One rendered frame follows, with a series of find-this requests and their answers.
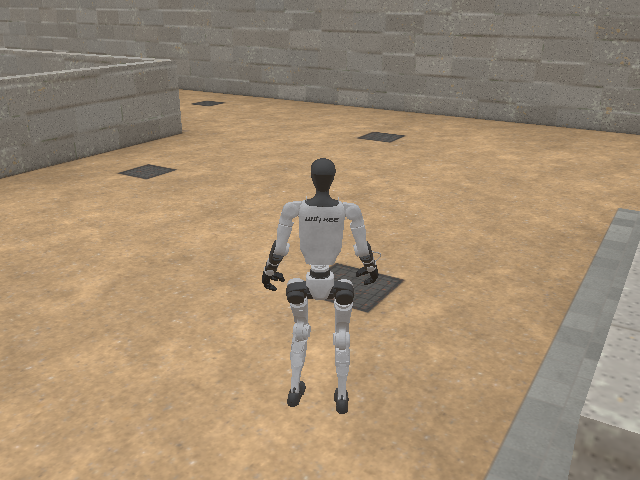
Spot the robot left upper arm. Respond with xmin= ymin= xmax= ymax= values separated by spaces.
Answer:
xmin=273 ymin=201 xmax=301 ymax=256

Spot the right robot hand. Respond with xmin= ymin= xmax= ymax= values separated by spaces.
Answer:
xmin=356 ymin=265 xmax=379 ymax=285

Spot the right robot forearm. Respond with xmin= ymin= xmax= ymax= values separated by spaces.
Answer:
xmin=359 ymin=241 xmax=376 ymax=272

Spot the robot right upper arm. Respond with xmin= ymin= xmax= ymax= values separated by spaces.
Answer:
xmin=343 ymin=202 xmax=370 ymax=257

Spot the left robot forearm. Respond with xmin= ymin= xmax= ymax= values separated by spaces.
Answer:
xmin=264 ymin=240 xmax=284 ymax=276

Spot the robot torso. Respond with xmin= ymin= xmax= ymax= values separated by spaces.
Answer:
xmin=298 ymin=196 xmax=345 ymax=300

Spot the robot left thigh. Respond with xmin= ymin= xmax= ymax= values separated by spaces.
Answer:
xmin=286 ymin=278 xmax=311 ymax=341

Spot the left robot hand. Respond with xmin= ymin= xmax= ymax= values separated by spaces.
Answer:
xmin=262 ymin=271 xmax=285 ymax=291

